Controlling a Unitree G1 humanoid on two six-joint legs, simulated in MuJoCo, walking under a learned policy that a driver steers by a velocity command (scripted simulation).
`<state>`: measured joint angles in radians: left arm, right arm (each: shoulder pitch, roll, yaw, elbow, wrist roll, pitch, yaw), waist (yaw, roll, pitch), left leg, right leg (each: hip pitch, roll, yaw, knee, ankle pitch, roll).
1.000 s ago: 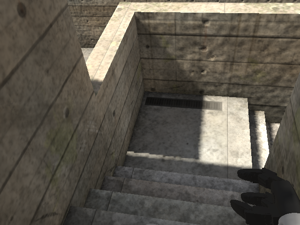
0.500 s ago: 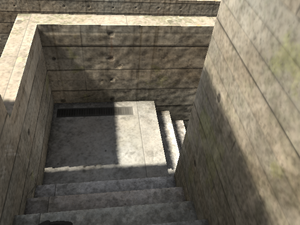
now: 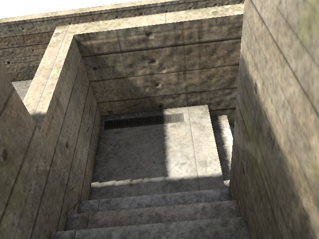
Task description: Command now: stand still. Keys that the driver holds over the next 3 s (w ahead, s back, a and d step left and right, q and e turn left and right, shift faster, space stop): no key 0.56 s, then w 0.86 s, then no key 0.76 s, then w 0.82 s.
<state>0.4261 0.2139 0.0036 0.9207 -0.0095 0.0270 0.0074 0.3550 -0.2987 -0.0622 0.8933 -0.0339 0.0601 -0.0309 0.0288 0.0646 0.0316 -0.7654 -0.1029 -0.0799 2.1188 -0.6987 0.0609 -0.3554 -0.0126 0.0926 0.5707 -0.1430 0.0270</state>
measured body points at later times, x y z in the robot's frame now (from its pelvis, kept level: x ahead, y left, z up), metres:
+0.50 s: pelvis -0.06 -0.01 +0.03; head -0.13 -0.02 +0.47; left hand -0.09 +0.26 -0.11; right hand +0.14 -0.20 -0.05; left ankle -0.12 +0.07 -0.51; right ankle +0.10 -0.12 -0.71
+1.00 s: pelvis -0.02 +0.01 +0.16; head -0.02 +0.04 +0.61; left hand +0.09 +0.22 +0.01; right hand -0.12 -0.26 +0.05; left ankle -0.13 +0.07 -0.52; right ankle +0.14 -0.16 -0.52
